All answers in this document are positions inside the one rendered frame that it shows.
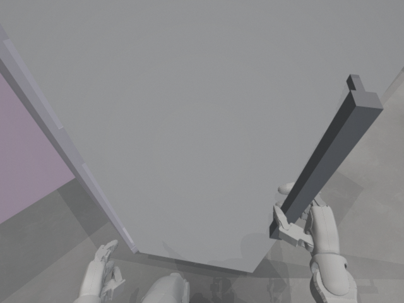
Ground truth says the right robot hand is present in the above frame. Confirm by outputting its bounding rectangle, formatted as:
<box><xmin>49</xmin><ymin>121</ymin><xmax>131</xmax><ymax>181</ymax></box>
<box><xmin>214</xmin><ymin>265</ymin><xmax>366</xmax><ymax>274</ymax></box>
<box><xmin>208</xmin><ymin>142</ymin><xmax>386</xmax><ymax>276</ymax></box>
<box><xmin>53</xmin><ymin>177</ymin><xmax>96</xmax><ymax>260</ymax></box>
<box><xmin>273</xmin><ymin>182</ymin><xmax>340</xmax><ymax>257</ymax></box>

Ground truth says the left robot hand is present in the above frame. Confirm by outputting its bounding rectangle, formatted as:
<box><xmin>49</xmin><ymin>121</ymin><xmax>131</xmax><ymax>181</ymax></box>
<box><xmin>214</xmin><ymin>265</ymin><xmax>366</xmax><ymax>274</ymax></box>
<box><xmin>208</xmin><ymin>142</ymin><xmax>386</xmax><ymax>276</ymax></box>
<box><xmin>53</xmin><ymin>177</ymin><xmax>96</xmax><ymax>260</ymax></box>
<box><xmin>77</xmin><ymin>240</ymin><xmax>126</xmax><ymax>303</ymax></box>

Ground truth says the fridge door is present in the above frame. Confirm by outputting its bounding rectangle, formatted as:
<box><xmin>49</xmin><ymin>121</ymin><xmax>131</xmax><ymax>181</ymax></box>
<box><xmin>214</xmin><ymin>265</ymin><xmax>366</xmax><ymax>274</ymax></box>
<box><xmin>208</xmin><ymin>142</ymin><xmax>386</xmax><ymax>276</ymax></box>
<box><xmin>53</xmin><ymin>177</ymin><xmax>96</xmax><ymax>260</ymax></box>
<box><xmin>0</xmin><ymin>0</ymin><xmax>404</xmax><ymax>273</ymax></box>

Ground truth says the robot left thigh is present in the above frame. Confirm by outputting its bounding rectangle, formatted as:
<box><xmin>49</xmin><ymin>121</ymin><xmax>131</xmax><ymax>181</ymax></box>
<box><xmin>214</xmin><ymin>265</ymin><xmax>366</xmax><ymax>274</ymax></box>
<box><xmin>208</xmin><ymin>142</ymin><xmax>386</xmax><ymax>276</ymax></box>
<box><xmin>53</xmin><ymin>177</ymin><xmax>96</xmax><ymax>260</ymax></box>
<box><xmin>141</xmin><ymin>276</ymin><xmax>190</xmax><ymax>303</ymax></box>

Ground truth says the robot right forearm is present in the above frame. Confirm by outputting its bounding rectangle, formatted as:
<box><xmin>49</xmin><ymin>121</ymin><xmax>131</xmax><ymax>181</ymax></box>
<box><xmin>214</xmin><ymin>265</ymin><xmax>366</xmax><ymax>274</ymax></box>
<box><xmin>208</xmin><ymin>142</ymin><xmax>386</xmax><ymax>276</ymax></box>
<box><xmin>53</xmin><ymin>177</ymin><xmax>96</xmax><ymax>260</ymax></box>
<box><xmin>309</xmin><ymin>252</ymin><xmax>357</xmax><ymax>303</ymax></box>

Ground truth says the handle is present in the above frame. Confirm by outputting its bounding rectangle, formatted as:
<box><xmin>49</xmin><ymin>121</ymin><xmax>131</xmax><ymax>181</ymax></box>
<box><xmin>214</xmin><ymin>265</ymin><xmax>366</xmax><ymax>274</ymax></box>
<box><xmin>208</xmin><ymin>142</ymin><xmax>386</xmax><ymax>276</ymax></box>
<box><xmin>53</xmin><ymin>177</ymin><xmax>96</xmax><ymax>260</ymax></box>
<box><xmin>270</xmin><ymin>74</ymin><xmax>384</xmax><ymax>240</ymax></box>

